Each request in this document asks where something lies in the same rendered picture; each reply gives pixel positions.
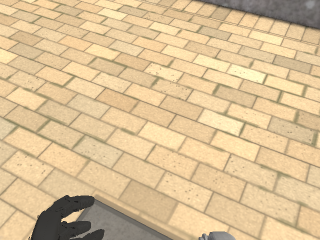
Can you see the robot left hand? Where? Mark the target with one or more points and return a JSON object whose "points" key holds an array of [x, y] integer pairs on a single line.
{"points": [[49, 226]]}

